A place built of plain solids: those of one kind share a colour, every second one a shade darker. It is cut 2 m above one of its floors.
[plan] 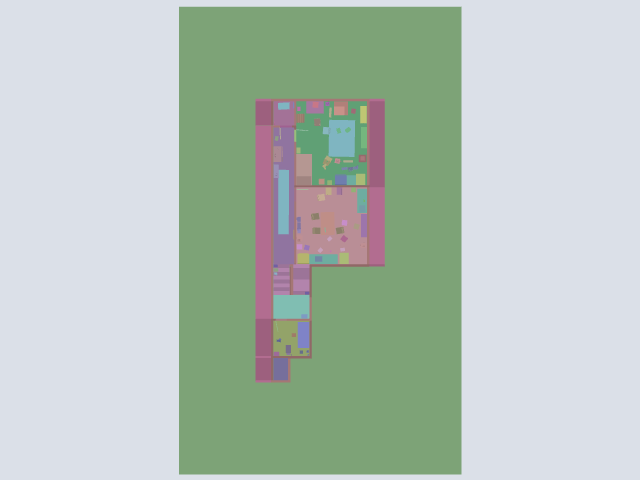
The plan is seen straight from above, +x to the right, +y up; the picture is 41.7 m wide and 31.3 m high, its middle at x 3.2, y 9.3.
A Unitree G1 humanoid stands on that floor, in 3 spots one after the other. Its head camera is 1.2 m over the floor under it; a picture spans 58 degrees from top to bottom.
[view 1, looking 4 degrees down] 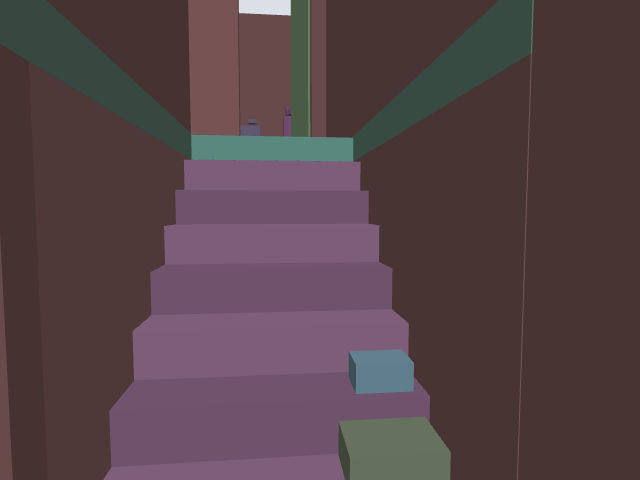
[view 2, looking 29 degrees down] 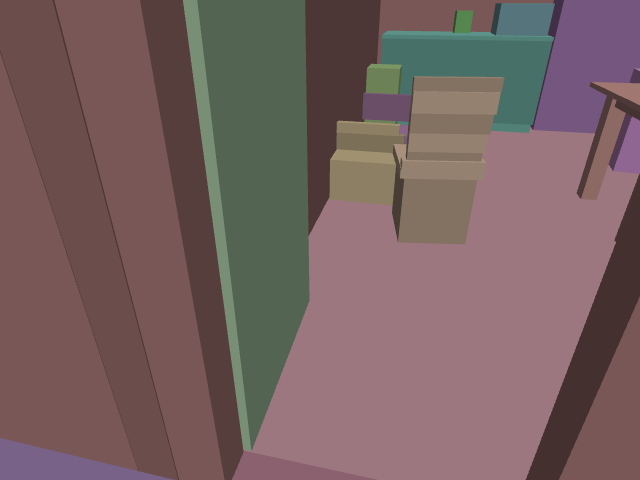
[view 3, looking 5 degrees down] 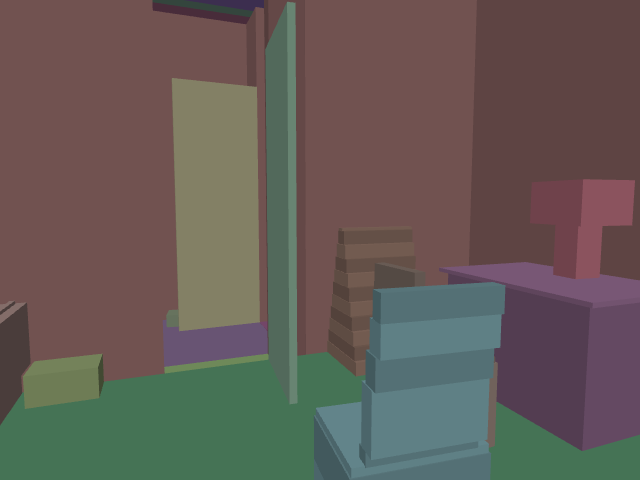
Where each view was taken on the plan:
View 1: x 0.69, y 8.62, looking -96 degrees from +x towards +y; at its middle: stair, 2.17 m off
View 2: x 0.88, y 12.18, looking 13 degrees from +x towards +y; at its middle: floor_kitchen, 2.50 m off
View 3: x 4.83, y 15.68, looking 159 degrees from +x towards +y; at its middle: wall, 3.41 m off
